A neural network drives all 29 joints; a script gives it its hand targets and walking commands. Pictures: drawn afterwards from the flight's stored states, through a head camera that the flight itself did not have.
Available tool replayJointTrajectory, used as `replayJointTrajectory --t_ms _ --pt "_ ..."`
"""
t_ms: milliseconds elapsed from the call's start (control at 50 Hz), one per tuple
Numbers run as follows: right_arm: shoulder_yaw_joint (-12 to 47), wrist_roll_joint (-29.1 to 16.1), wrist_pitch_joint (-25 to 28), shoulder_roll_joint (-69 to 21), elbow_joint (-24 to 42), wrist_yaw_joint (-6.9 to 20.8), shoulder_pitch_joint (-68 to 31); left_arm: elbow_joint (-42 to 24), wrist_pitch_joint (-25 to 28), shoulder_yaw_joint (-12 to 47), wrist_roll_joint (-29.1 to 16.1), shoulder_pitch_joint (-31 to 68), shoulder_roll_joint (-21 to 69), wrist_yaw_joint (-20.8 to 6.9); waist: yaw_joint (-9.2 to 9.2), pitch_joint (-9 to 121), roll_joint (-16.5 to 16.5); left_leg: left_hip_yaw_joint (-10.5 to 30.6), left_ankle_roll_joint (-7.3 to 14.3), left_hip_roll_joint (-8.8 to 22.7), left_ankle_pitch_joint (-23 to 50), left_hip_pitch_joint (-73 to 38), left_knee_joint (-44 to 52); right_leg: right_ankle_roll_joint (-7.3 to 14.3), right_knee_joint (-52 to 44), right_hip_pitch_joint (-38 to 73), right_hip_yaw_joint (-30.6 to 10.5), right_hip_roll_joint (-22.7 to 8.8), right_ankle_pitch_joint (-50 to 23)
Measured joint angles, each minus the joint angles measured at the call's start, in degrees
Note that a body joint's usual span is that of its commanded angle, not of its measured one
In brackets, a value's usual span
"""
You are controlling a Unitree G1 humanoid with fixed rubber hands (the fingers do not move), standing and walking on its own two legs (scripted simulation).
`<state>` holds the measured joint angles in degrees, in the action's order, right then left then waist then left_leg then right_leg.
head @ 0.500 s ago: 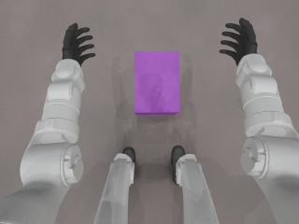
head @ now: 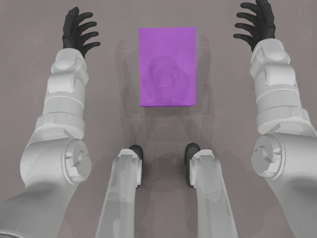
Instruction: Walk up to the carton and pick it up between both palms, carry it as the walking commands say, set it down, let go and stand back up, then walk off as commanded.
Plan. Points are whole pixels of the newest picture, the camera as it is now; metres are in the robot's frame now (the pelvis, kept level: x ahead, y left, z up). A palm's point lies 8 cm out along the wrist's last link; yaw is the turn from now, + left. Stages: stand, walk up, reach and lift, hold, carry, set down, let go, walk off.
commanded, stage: reach and lift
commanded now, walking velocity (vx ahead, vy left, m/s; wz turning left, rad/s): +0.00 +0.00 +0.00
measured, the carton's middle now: (166, 72) +0.54 +0.00 -0.50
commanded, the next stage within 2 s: none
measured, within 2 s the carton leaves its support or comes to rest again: neither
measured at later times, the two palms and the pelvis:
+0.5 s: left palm (104, 66) +0.51 +0.19 -0.30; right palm (229, 61) +0.53 -0.19 -0.29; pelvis -0.03 +0.00 -0.13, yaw +0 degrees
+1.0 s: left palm (114, 78) +0.50 +0.19 -0.41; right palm (215, 72) +0.52 -0.18 -0.41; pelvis -0.04 +0.00 -0.22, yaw +1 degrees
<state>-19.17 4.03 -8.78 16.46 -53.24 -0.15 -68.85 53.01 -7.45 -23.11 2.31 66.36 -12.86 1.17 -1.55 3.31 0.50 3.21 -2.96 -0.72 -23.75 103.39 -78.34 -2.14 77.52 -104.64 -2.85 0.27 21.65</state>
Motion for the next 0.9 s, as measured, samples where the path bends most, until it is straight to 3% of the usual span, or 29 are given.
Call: replayJointTrajectory --t_ms 220,340,620,720,900 --pt "5.6 -6.0 0.1 3.1 -1.6 -2.5 -3.9 0.6 0.2 5.1 -4.9 3.5 -1.7 3.4 0.26 -3.4 0.0 0.2 -0.5 -0.7 -3.3 12.0 -17.1 -0.6 17.3 -12.3 -0.6 0.8 5.0" --pt "9.0 -10.3 0.2 5.1 -1.5 -3.6 -6.3 0.3 0.1 8.0 -7.9 5.8 -3.2 4.7 0.43 -9.6 0.2 -0.1 -1.0 -1.2 -6.7 14.1 -24.0 -1.0 24.0 -14.4 -1.1 0.9 6.4" --pt "11.5 -15.0 1.7 9.2 -6.1 -4.5 -19.1 2.0 0.0 13.1 -12.0 18.4 -6.5 7.1 0.57 -33.9 0.1 0.6 -0.9 -2.3 -8.6 12.4 -37.1 -1.8 36.7 -12.2 -0.9 1.0 8.3" --pt "12.0 -16.0 1.9 8.8 -9.3 -4.9 -20.0 4.1 -0.2 14.4 -13.8 18.4 -6.5 7.8 0.45 -33.4 0.4 0.9 -1.4 -2.8 -8.2 16.9 -41.4 -1.6 41.0 -16.6 -0.7 0.9 8.2" --pt "14.1 -15.4 4.2 9.9 -18.3 -3.4 -24.5 13.9 2.0 14.0 -13.4 23.4 -8.0 5.3 0.82 -33.1 0.6 0.8 -1.8 -2.9 -8.4 21.1 -46.1 -1.5 45.9 -21.0 -0.9 0.9 8.4"
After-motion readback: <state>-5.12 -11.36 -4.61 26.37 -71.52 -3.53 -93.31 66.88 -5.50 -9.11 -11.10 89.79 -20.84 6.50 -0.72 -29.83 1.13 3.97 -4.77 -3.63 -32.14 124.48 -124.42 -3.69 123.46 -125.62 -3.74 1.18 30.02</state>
